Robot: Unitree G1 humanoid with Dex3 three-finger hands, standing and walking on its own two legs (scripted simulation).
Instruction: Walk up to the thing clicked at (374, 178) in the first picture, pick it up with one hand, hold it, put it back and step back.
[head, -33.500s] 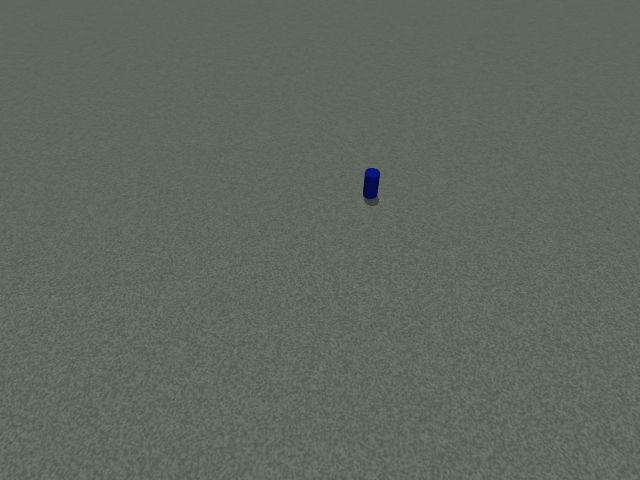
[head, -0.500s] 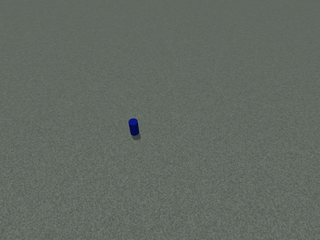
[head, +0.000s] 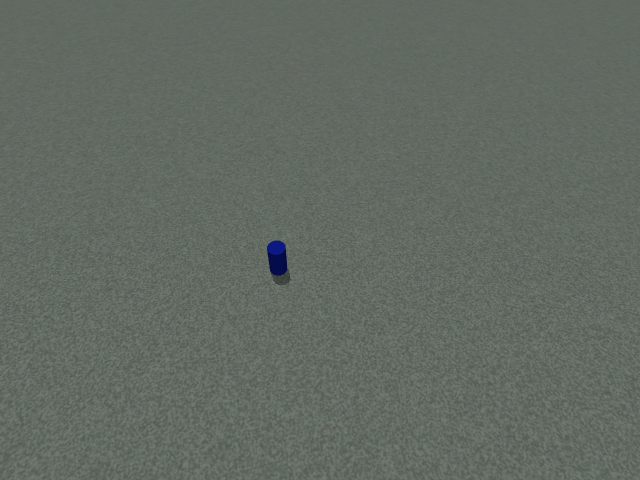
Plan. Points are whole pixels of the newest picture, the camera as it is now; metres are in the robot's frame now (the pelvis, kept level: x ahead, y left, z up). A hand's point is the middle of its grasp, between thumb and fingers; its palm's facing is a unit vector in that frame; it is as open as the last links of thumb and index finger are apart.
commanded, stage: step back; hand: left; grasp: from the side
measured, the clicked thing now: (277, 258) +0.98 +0.20 -0.70
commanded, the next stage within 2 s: stand in 0.18 s
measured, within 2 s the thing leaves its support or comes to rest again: neither
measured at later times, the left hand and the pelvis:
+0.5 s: hand out of the picture +0.09 +0.26 -0.14, palm faces -0.01 -0.94 -0.33, open 7.4 cm; pelvis +0.00 +0.01 +0.01, yaw -1 degrees
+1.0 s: hand out of the picture +0.05 +0.25 -0.14, palm faces -0.05 -0.94 -0.33, open 7.4 cm; pelvis -0.01 +0.00 +0.01, yaw -1 degrees
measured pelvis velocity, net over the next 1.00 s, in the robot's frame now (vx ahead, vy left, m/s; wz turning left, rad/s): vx -0.01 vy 0.00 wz -0.02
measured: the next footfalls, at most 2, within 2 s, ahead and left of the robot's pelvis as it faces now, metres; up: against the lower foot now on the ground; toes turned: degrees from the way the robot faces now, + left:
none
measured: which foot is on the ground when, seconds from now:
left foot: down 0.00-1.00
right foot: down 0.00-1.00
